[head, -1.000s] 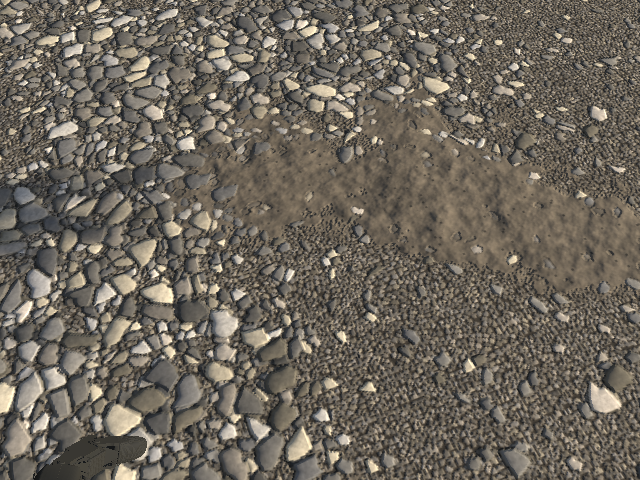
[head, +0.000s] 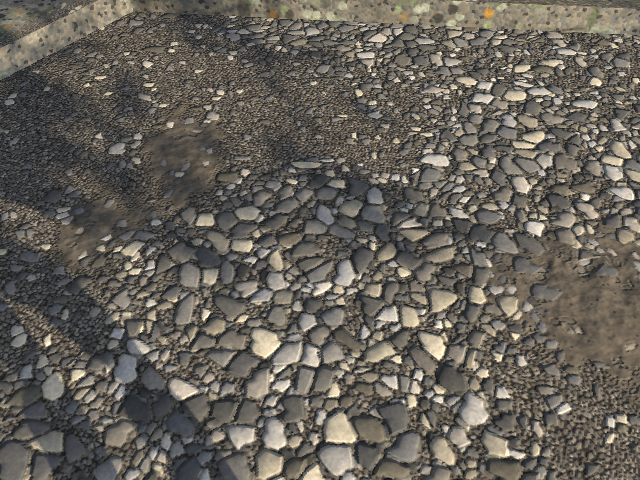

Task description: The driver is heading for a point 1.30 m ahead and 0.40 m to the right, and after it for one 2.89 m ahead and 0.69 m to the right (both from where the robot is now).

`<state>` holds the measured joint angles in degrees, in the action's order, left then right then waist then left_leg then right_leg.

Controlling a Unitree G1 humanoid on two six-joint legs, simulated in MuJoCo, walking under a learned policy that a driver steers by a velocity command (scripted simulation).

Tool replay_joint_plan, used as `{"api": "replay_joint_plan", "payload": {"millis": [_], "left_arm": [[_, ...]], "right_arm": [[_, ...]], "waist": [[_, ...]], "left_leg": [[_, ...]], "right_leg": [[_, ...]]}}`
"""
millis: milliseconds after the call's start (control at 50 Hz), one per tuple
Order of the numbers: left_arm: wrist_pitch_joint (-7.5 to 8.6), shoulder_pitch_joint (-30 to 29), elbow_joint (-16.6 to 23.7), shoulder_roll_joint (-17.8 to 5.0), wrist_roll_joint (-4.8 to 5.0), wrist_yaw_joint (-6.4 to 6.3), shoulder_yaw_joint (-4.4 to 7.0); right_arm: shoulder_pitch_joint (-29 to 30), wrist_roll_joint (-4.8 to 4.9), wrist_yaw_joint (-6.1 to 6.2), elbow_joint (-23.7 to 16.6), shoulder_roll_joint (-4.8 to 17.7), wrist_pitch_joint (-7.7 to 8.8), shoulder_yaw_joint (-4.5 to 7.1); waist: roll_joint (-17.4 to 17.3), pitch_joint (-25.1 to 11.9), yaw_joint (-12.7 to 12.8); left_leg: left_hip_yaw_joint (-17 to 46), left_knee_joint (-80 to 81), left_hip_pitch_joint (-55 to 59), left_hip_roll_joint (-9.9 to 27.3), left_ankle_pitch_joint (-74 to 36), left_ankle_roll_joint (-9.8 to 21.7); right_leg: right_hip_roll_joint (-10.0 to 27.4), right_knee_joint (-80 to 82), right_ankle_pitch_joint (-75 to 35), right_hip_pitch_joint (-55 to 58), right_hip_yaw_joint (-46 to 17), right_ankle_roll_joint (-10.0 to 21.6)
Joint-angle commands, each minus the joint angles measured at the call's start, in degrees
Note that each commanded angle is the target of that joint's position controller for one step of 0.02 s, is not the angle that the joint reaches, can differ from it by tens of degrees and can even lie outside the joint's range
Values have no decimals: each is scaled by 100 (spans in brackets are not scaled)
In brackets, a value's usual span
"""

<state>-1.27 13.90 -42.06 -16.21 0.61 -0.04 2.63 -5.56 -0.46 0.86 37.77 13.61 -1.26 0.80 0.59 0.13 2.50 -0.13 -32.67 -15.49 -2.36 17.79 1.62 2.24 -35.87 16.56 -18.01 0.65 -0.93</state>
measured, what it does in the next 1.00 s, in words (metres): steps to the right, turning right: left foot, then right foot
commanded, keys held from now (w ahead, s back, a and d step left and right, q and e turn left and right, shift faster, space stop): e+shift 0.38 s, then w+e+shift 0.16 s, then w+shift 0.24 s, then w+q+shift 0.08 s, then q+shift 0.14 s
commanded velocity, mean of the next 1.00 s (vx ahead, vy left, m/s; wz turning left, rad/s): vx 0.36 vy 0.00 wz -0.51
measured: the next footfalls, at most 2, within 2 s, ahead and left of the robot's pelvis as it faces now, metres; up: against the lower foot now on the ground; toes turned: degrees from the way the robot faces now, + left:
left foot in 0.34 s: +0.08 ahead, +0.11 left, +0.00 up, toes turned -25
right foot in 0.90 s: +0.12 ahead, -0.34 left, +0.00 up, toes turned -40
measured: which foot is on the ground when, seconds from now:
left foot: down 0.00-0.02, up 0.04-0.32, down 0.34-0.90, up 0.92-1.00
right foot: down 0.00-0.34, up 0.36-0.88, down 0.90-1.00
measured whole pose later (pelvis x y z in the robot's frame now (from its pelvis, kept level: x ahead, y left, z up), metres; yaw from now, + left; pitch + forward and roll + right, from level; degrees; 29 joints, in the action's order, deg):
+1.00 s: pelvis +0.13 -0.20 -0.01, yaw -32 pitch +3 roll +1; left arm 4.3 9.7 -34.0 -15.1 -0.8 2.0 1.5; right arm -24.2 2.0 -0.3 49.0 17.4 3.8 2.7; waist -1.1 2.2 -2.8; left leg 4.0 -68.2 -19.1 4.8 24.8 -1.4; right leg 4.1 -37.7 14.1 -24.1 4.9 0.7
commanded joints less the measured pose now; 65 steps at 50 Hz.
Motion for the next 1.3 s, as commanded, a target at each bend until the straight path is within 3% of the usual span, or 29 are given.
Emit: {"api": "replay_joint_plan", "payload": {"millis": [20,40,60,80,140,200,300,320,340,360,380,400,440,540,640,840,860,880,900,920,940,960,980,1000,1040,1120,1180,1240,1300], "left_arm": [[142,-258,611,-1365,1,-34,368],[148,34,592,-1439,30,-44,433],[193,496,524,-1357,-92,-54,419],[264,506,525,-1293,-154,-81,414],[204,-312,781,-1051,109,-210,420],[-46,-284,868,-1096,93,-309,500],[-165,-588,1097,-1164,178,-277,575],[-166,-583,1123,-1042,200,-275,537],[-181,-234,1082,-707,129,-249,448],[-118,-69,1214,-655,101,-220,456],[-55,-29,1166,-1120,33,-199,574],[-71,-51,1037,-1373,66,-182,643],[-87,-29,965,-1189,18,-140,590],[103,-630,1282,-800,124,3,390],[251,-633,1319,-492,169,20,249],[502,-1344,1558,-352,149,357,29],[538,-875,1464,-521,163,363,119],[548,297,1114,-833,167,318,326],[489,1542,824,-1220,80,206,507],[481,1864,781,-2101,-143,63,596],[549,1812,950,-1634,-312,63,477],[594,1407,899,-1251,-271,135,333],[609,1028,799,-974,-179,181,260],[619,588,755,-710,-115,194,201],[679,-21,772,-426,-140,92,162],[690,-678,717,-470,-152,-171,220],[560,-674,634,-738,-47,-282,300],[420,-749,593,-1000,84,-280,380],[245,-946,660,-1089,237,-215,441]], "right_arm": [[-461,-63,137,-246,1040,66,420],[44,-127,180,-390,917,80,400],[545,-79,196,-572,799,88,378],[511,-11,181,-575,749,83,396],[304,24,134,-450,704,83,425],[332,87,24,-403,456,179,370],[-404,151,-98,-109,747,266,510],[-635,139,-73,-6,894,263,585],[-723,68,-20,-36,1272,227,683],[-392,-198,-29,-129,1613,192,719],[-55,-291,-27,-290,1378,253,660],[123,-212,28,-345,1058,287,577],[39,79,145,-319,1059,361,561],[-1052,-14,146,-89,1168,567,540],[-1432,-51,-10,154,1173,691,532],[-1847,286,-111,759,1468,548,508],[-1768,276,-120,797,1612,529,511],[-1634,222,-124,834,1570,512,454],[-1598,115,-133,750,1322,580,342],[-1949,-15,-180,408,330,686,110],[-1943,290,-165,560,749,805,202],[-1557,419,-116,433,1063,770,335],[-1338,318,-79,379,990,691,323],[-1321,195,-49,442,960,589,351],[-1772,240,-80,574,790,345,405],[-1154,206,-119,275,474,89,373],[-710,130,-302,96,392,80,333],[-688,148,-478,-36,668,7,436],[-1116,201,-469,-95,1134,-112,657]], "waist": [[639,-106,-575],[1291,-116,-249],[1592,-188,138],[1264,-355,105],[573,-454,-268],[777,-698,-196],[1051,-755,-426],[914,-761,-482],[-24,-847,-304],[-1528,-520,-44],[-1307,-272,26],[-872,-218,15],[-943,-173,-124],[-715,55,-699],[-636,428,-658],[-744,926,-537],[-840,704,-163],[-635,61,547],[-396,-922,1179],[1831,-1828,615],[1324,-2467,750],[864,-1514,576],[889,-892,323],[924,-566,60],[1193,-388,-417],[627,289,-592],[379,218,-438],[417,-9,-495],[489,-271,-777]], "left_leg": [[273,-340,-59,578,-666,207],[-275,-1342,-764,-205,108,-261],[146,-2385,-1656,-473,1780,-346],[579,-3220,-1921,-323,2043,-346],[717,-2505,-1903,-28,1072,-411],[537,-1318,-1267,-265,658,-562],[445,824,176,-364,-348,-455],[496,1349,798,-92,-786,-345],[1586,1647,1511,1096,-478,82],[3198,1935,1133,2285,-701,921],[3225,2025,739,2614,-758,1247],[2580,2104,658,2242,321,1044],[2012,2246,1096,1810,1342,668],[1280,2452,1723,1830,1700,577],[960,2780,1556,2033,1302,856],[-169,2823,1246,2173,-528,857],[-221,2268,1091,2140,-1695,855],[-560,766,701,1811,-3459,654],[-537,-1126,-582,1458,-3105,332],[-151,-3645,-2331,428,1317,-105],[1001,-4668,-2580,224,1473,-194],[892,-4781,-2899,475,986,-258],[625,-4550,-2879,751,629,-308],[532,-4231,-2585,934,256,-337],[404,-4087,-1864,1025,-341,-378],[64,-2970,-2030,878,-866,-443],[-303,-1405,-1514,703,-1758,-291],[-580,-915,-1160,520,-1698,-39],[-904,-699,-483,126,-925,331]], "right_leg": [[641,767,-2882,179,-1189,677],[1232,1330,-2914,435,-2417,1438],[1686,1799,-2889,994,-3370,1985],[1664,1787,-2734,1253,-3345,1999],[984,1505,-2413,1247,-2437,1267],[659,1398,-2283,1161,-2405,1158],[398,1297,-1468,453,-2901,916],[171,1092,-800,16,-2787,684],[-339,58,889,-796,-2220,361],[-996,-1263,1861,-1868,-1292,78],[-377,-2331,1640,-2005,-1206,-89],[-164,-2714,995,-2095,-993,-109],[33,-3352,217,-2714,-714,-202],[392,-3689,-390,-3643,-379,-283],[342,-2856,-780,-3598,-738,-259],[221,-211,-29,-1578,218,370],[-33,65,51,-717,356,469],[-309,402,-379,918,456,593],[142,16,-660,3072,-122,660],[1888,676,-268,4434,-2710,975],[2469,1551,-627,4006,-4050,1286],[2365,1506,-1700,3290,-2996,1204],[2148,1431,-2644,2543,-2002,1142],[1772,1467,-3231,1936,-1207,960],[1511,1687,-4197,1228,-188,765],[1351,2251,-4037,794,771,812],[1211,2078,-4027,1065,1292,734],[1401,1575,-5055,1614,1408,696],[1420,309,-6052,1825,1482,575]]}}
